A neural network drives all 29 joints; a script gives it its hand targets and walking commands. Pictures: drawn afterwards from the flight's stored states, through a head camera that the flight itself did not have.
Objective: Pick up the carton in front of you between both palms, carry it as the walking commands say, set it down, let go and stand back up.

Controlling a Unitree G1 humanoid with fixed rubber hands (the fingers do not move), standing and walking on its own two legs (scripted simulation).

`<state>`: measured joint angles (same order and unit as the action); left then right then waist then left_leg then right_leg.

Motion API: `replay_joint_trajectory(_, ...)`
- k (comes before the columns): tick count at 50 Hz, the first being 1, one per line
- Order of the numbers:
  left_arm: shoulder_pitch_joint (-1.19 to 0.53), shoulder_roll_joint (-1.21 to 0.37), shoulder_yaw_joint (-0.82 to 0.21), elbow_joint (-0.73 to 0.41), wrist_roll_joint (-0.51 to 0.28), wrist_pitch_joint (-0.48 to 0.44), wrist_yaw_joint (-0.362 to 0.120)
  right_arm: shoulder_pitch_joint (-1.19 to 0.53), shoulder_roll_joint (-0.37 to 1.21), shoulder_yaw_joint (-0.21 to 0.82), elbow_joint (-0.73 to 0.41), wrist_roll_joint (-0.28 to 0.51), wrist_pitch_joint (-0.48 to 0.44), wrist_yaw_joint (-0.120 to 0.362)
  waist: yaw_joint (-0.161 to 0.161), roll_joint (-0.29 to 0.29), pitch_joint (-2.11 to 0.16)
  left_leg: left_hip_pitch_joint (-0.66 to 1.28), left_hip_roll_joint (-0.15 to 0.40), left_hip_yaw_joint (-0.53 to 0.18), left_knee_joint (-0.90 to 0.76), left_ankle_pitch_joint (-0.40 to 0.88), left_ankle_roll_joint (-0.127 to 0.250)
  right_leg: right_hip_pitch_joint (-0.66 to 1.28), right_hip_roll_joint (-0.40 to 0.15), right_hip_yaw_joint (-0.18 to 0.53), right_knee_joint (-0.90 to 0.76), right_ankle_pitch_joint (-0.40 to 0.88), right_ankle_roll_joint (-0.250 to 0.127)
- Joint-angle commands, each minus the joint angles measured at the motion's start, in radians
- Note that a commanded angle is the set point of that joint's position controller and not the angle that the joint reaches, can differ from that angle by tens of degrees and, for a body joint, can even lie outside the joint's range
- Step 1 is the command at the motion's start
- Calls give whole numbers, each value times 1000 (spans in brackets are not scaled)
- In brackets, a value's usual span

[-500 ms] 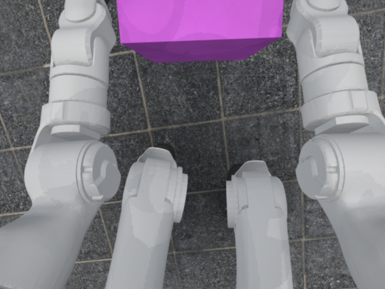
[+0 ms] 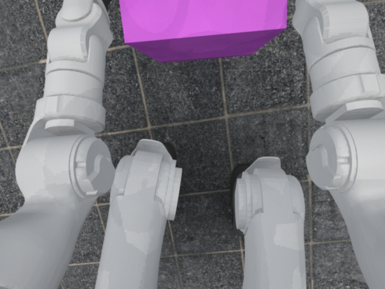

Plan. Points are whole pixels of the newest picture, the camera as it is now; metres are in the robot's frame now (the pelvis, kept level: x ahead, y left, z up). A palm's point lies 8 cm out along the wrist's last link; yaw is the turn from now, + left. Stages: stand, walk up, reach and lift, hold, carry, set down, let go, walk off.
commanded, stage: set down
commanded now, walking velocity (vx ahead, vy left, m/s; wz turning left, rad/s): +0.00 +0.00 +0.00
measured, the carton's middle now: out of the picture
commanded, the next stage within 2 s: let go in 1.96 s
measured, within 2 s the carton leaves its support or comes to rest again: neither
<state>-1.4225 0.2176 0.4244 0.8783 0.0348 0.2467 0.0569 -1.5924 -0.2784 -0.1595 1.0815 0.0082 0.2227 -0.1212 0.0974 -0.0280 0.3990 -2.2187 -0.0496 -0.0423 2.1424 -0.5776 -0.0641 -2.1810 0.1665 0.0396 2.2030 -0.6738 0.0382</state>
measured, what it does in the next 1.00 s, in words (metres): stands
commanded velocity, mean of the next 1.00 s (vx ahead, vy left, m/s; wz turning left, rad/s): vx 0.00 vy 0.00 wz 0.00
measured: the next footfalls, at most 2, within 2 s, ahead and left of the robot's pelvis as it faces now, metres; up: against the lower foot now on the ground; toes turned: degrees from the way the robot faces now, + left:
none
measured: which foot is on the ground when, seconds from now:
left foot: down 0.00-1.00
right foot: down 0.00-1.00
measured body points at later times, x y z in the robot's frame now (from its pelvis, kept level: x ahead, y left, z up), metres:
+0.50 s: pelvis -0.01 +0.00 -0.01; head +0.38 +0.01 +0.21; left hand +0.54 +0.22 -0.19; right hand +0.59 -0.09 -0.19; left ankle +0.11 +0.13 -0.35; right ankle +0.09 -0.11 -0.35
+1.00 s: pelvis +0.00 +0.00 -0.02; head +0.38 +0.02 +0.20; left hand +0.55 +0.26 -0.19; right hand +0.62 -0.13 -0.18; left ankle +0.11 +0.13 -0.35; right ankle +0.09 -0.11 -0.35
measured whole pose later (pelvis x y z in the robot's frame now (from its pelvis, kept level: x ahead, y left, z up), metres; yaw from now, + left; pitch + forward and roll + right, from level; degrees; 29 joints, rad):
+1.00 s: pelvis +0.00 +0.00 -0.02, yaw +1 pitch +34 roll +2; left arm -1.54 0.40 0.25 1.09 -0.19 0.09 0.09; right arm -1.66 -0.48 0.04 1.12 0.23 0.14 -0.08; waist 0.09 -0.01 0.49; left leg -2.23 0.00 0.01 2.21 -0.58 -0.02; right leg -2.19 0.09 0.02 2.28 -0.69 0.01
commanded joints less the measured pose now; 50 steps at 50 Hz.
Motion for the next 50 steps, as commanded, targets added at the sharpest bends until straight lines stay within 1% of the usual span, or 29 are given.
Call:
replay_joint_trajectory(1, -658, -729, -336, -79, -76, -25, -259, -485, 834, 203, -95, 62, -26, 246, 57, -69, -1034, 549, -38, 104, -99, 358, 51, 381, -7, -64, -192, 295, -42)
replay_joint_trajectory(9, -574, -694, -258, 3, -13, -10, -275, -425, 762, 128, -16, -3, -10, 271, 42, -76, -824, 468, -38, 92, -102, 249, 61, 320, -13, -55, -192, 200, -53)
replay_joint_trajectory(16, -498, -640, -192, 62, 29, -1, -281, -365, 695, 80, 35, -49, 5, 281, 29, -81, -691, 415, -37, 82, -98, 186, 65, 312, -24, -42, -191, 159, -58)
replay_joint_trajectory(17, -486, -626, -180, 69, 38, -1, -279, -358, 683, 75, 38, -54, 6, 281, 33, -78, -674, 416, -36, 81, -97, 179, 65, 310, -26, -40, -189, 153, -56)
replay_joint_trajectory(18, -476, -614, -169, 80, 43, -4, -276, -351, 665, 71, 33, -60, 2, 274, 29, -81, -660, 404, -35, 81, -94, 177, 65, 316, -29, -40, -189, 152, -55)
replay_joint_trajectory(22, -457, -603, -156, 104, 46, -5, -284, -325, 656, 67, 57, -68, 9, 282, 20, -85, -626, 379, -34, 78, -82, 172, 69, 333, -34, -27, -182, 170, -57)
replay_joint_trajectory(24, -443, -591, -146, 112, 52, -5, -285, -308, 649, 65, 61, -74, 12, 284, 21, -87, -610, 371, -33, 79, -77, 168, 69, 346, -37, -24, -178, 175, -55)
replay_joint_trajectory(25, -432, -576, -137, 122, 56, -9, -280, -298, 630, 62, 53, -79, 6, 275, 19, -89, -598, 363, -31, 79, -72, 172, 67, 353, -40, -25, -176, 183, -51)
replay_joint_trajectory(26, -431, -582, -136, 120, 55, -12, -283, -302, 631, 66, 51, -79, 6, 278, 18, -85, -602, 369, -31, 77, -68, 185, 67, 362, -41, -21, -170, 202, -50)
replay_joint_trajectory(27, -424, -560, -126, 120, 60, -19, -273, -294, 610, 63, 55, -82, 3, 272, 22, -86, -602, 375, -29, 81, -63, 190, 62, 361, -43, -23, -165, 208, -43)
replay_joint_trajectory(29, -414, -541, -114, 121, 61, -28, -270, -293, 592, 70, 38, -82, -4, 268, 27, -91, -621, 380, -27, 84, -58, 208, 59, 388, -47, -24, -159, 234, -37)
replay_joint_trajectory(30, -402, -505, -99, 123, 63, -35, -263, -291, 555, 69, 29, -83, -9, 260, 31, -92, -635, 387, -23, 88, -54, 218, 56, 403, -50, -25, -156, 248, -32)
replay_joint_trajectory(32, -353, -321, -32, 131, 74, -63, -217, -274, 363, 41, 3, -94, -30, 216, 38, -86, -680, 426, -14, 96, -49, 250, 43, 443, -59, -30, -150, 281, -17)
replay_joint_trajectory(33, -315, -168, 14, 138, 81, -81, -179, -246, 212, 12, 0, -98, -41, 182, 37, -83, -711, 449, -9, 102, -44, 267, 35, 463, -66, -34, -147, 299, -8)
replay_joint_trajectory(34, -274, 13, 50, 143, 83, -105, -128, -222, 27, -13, -12, -101, -56, 136, 34, -75, -749, 477, -2, 107, -41, 290, 26, 483, -75, -35, -147, 319, 3)
replay_joint_trajectory(35, -263, 169, 59, 137, 67, -134, -75, -219, -129, -11, -28, -88, -76, 89, 36, -66, -796, 508, 2, 108, -43, 324, 21, 493, -80, -33, -147, 343, 11)
replay_joint_trajectory(36, -289, 238, 52, 128, 38, -157, -34, -253, -205, -1, -34, -59, -92, 55, 45, -56, -865, 540, 6, 105, -41, 378, 18, 496, -82, -26, -139, 381, 12)
replay_joint_trajectory(37, -320, 270, 39, 123, 7, -174, -7, -294, -230, 20, -44, -21, -103, 38, 58, -56, -935, 570, 9, 101, -33, 440, 20, 497, -84, -22, -125, 424, 11)
replay_joint_trajectory(39, -359, 303, -7, 126, -54, -199, 19, -353, -245, 81, -62, 64, -119, 27, 77, -64, -1050, 618, 17, 94, -17, 533, 30, 502, -91, -18, -104, 481, 8)
replay_joint_trajectory(41, -366, 305, -65, 141, -117, -209, 25, -382, -242, 146, -69, 143, -129, 31, 89, -83, -1132, 656, 25, 86, -12, 582, 40, 509, -101, -20, -95, 502, 8)
replay_joint_trajectory(43, -367, 307, -116, 148, -171, -206, 26, -392, -243, 192, -74, 201, -131, 36, 96, -95, -1202, 687, 31, 81, -14, 599, 47, 524, -109, -24, -94, 501, 5)
replay_joint_trajectory(46, -373, 312, -164, 134, -225, -189, 28, -395, -257, 217, -77, 240, -119, 40, 92, -97, -1284, 728, 36, 81, -31, 584, 49, 548, -114, -34, -104, 470, -1)
replay_joint_trajectory(50, -396, 324, -186, 66, -250, -158, 43, -400, -292, 186, -97, 222, -89, 33, 68, -79, -1407, 819, 27, 85, -72, 557, 48, 568, -106, -61, -138, 414, -9)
